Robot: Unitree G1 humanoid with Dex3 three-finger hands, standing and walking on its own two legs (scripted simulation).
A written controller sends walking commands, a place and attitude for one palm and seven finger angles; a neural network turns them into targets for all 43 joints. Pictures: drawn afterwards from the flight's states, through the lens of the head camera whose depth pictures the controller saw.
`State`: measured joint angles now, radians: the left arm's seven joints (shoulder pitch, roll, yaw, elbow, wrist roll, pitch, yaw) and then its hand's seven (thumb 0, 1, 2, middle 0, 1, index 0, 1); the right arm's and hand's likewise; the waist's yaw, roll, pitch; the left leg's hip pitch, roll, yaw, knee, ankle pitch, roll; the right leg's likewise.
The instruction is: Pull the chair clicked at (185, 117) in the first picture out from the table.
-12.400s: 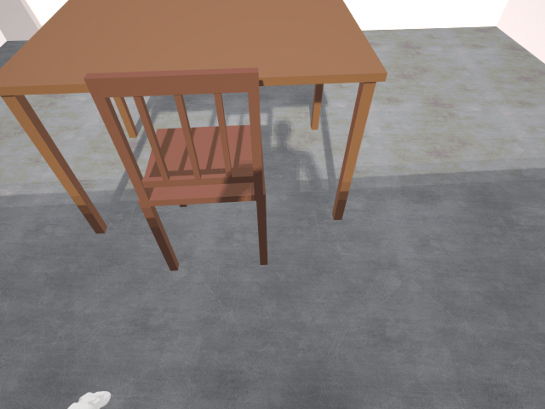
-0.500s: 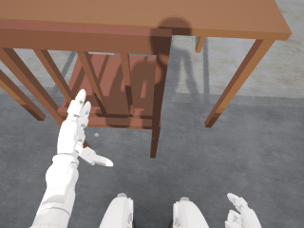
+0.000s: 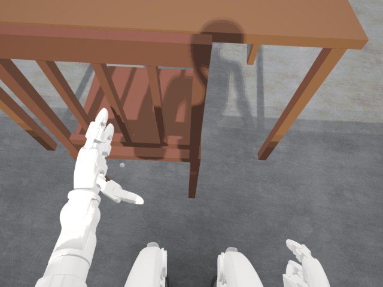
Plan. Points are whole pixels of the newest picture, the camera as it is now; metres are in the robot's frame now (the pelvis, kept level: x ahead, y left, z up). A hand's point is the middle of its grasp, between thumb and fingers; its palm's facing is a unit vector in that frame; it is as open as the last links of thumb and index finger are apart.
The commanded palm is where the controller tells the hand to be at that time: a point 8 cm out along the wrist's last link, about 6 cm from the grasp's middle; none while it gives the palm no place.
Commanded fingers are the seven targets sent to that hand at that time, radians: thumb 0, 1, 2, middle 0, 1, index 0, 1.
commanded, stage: push the fingers through the gap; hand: left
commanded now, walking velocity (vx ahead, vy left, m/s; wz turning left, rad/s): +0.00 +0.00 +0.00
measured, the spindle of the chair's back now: (117, 108) +0.49 +0.19 +0.02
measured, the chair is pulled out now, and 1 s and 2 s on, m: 0.00 -0.01 -0.01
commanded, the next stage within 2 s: hook a spindle and tug to test in 1.46 s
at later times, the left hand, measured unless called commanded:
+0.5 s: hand (122, 142) +0.40 +0.16 +0.02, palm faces -0.02 -1.00 -0.04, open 16.9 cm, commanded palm +0.39 +0.20 +0.02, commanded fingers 0.00 -0.50 0.30 -0.06 -0.08 -0.06 -0.08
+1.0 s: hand (128, 124) +0.45 +0.15 +0.02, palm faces -0.01 -1.00 -0.03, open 17.0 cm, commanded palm +0.43 +0.19 +0.02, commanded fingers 0.00 -0.50 0.30 -0.06 -0.08 -0.06 -0.08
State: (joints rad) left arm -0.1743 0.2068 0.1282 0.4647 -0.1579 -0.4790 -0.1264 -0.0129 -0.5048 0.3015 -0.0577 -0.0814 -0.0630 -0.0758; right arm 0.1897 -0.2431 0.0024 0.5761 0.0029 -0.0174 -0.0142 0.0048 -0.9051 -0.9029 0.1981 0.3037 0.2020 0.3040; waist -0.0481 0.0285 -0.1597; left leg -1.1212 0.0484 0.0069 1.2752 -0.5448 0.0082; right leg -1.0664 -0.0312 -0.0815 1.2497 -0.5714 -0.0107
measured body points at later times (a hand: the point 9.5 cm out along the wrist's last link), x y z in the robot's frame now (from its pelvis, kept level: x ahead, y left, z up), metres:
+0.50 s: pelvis -0.01 +0.00 -0.01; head +0.12 +0.01 +0.43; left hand +0.40 +0.21 +0.02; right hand +0.10 -0.26 -0.12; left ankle +0.03 +0.11 -0.62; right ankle +0.01 -0.12 -0.62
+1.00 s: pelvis -0.01 +0.01 -0.01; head +0.13 +0.02 +0.42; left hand +0.44 +0.21 +0.03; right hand +0.06 -0.25 -0.13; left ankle +0.03 +0.11 -0.62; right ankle +0.01 -0.12 -0.62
